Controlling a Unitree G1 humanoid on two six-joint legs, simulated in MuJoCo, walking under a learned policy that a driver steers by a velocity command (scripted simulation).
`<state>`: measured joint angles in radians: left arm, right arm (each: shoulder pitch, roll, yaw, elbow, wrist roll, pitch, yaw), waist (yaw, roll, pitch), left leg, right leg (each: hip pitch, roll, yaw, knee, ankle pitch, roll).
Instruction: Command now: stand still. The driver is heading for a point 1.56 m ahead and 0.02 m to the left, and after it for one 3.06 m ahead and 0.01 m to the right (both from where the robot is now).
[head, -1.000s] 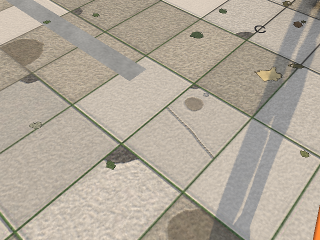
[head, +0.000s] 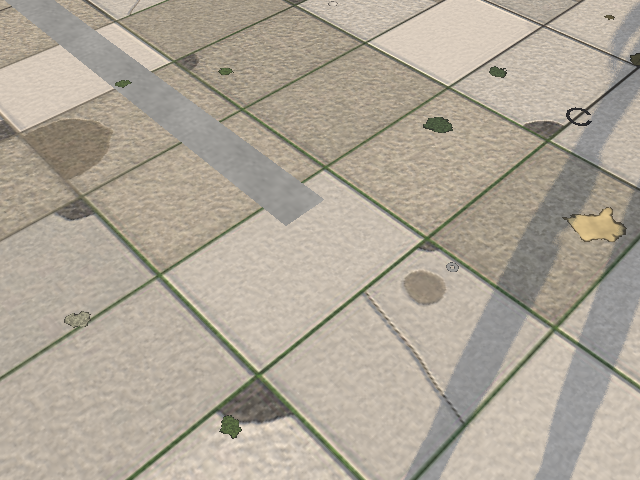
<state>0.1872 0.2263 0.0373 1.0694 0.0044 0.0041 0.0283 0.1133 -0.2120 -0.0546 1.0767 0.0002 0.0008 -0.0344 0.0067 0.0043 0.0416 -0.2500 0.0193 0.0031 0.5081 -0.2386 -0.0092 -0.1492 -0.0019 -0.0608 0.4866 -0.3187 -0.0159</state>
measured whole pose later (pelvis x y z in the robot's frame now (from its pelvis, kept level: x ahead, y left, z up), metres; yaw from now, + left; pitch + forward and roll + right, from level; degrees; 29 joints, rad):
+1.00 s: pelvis +0.01 +0.00 +0.00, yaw +0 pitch +0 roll +0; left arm 0.36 0.20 0.04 1.10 -0.01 -0.03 0.04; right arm 0.23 -0.21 -0.04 1.13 0.02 -0.02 -0.03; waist 0.02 -0.01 -0.01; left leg -0.36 0.02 0.04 0.80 -0.43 0.05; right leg -0.14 -0.01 -0.06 0.48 -0.35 -0.04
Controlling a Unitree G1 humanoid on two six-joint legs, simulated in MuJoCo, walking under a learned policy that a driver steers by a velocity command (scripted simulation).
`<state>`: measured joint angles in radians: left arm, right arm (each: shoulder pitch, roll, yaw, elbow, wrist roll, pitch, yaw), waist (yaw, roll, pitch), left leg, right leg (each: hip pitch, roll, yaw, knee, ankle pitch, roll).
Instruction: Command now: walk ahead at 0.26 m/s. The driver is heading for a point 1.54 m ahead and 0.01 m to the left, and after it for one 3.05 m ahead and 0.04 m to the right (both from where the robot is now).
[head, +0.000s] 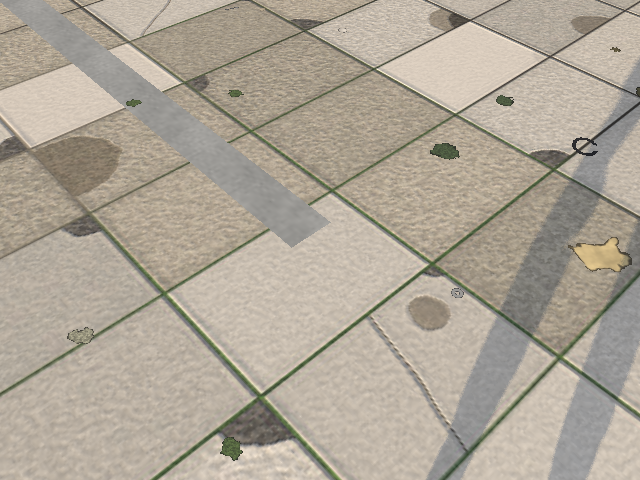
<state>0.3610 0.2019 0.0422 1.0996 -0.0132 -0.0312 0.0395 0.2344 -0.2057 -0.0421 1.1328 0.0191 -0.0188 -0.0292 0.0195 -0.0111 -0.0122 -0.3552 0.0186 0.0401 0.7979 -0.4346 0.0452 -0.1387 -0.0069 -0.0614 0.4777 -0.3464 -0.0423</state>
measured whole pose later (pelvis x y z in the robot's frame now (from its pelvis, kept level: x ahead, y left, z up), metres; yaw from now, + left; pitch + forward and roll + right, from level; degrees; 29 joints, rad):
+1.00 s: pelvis +0.49 +0.01 +0.01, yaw +0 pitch +1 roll -2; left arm 0.35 0.23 0.06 1.03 0.00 -0.10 0.00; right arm 0.08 -0.26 -0.07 0.90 0.01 -0.08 -0.01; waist 0.06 0.04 0.00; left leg -0.70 0.15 -0.04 0.79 -0.01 0.01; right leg -0.07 0.07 -0.07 0.22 -0.18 -0.06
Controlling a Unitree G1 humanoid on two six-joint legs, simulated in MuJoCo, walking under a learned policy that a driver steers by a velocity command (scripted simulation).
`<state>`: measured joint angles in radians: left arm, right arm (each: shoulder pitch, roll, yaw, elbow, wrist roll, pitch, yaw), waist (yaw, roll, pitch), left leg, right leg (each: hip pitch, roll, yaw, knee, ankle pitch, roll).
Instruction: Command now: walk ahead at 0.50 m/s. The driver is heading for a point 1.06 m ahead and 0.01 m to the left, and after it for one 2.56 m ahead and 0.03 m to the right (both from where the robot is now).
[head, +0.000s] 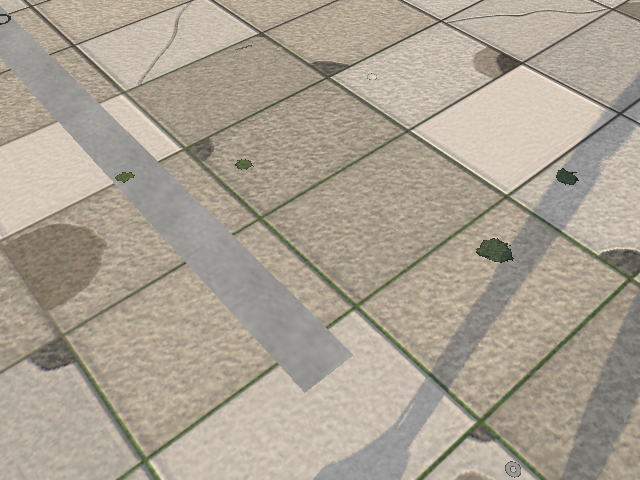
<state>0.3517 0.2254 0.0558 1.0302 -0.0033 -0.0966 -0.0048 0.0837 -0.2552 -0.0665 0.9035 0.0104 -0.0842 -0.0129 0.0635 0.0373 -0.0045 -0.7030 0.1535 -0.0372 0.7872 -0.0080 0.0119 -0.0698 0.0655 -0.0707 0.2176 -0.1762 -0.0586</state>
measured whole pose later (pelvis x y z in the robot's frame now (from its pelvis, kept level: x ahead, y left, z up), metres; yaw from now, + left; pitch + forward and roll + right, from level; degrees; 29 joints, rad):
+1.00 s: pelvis +0.57 +0.00 +0.00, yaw +0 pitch +1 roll -1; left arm 0.29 0.23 0.06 0.99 0.01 -0.09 -0.02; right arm 0.17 -0.27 -0.08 0.93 0.01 -0.08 -0.02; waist 0.04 0.04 0.01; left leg -0.64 0.14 -0.03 1.04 -0.21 0.03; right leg -0.18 0.06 -0.07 0.31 -0.15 -0.07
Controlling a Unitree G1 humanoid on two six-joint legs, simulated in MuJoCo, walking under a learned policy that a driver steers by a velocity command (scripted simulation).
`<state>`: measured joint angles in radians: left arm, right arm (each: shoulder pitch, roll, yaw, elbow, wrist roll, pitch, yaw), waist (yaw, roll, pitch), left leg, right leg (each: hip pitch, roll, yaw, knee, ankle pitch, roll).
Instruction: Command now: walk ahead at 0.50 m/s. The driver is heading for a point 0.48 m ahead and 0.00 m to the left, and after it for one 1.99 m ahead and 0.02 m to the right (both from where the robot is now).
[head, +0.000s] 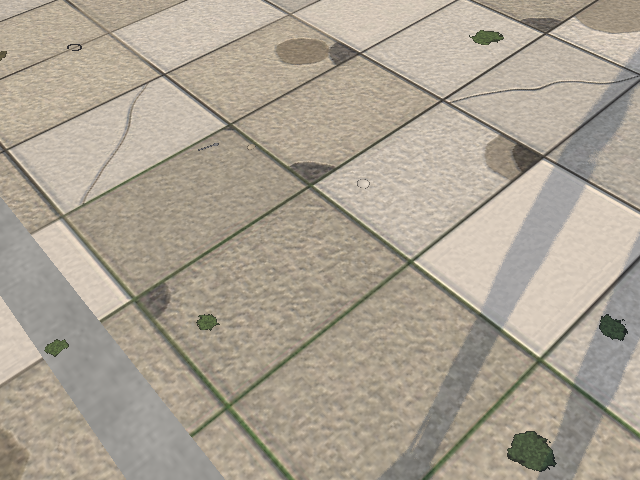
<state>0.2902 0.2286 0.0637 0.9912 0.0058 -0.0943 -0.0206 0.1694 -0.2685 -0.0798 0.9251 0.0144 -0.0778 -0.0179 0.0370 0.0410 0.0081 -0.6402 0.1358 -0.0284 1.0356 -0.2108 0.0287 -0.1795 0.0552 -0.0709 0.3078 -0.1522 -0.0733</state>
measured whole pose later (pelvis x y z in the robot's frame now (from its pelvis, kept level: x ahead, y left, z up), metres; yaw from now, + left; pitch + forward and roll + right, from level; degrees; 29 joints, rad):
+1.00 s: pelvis +0.43 +0.05 -0.02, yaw +1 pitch +1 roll -1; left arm 0.10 0.19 0.04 0.98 0.01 -0.01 0.02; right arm 0.18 -0.24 -0.05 1.03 -0.01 0.02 -0.04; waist -0.02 0.02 0.02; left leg -0.26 0.04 -0.01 0.57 -0.31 -0.01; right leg -0.38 0.01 -0.05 0.50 -0.14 -0.03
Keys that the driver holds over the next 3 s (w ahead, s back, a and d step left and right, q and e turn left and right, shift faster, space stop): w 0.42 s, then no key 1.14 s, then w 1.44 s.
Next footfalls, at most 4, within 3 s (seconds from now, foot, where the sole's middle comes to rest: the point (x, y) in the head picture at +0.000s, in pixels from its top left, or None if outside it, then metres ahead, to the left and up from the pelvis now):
0.30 left None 0.36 0.16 -0.78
0.76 right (385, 456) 0.55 -0.06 -0.78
1.00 left None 0.46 0.18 -0.78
2.32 left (286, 298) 0.95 0.18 -0.78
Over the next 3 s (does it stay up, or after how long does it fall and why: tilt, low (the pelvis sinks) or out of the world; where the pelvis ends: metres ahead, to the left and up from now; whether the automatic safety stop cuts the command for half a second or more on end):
stays up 1.16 0.03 -0.02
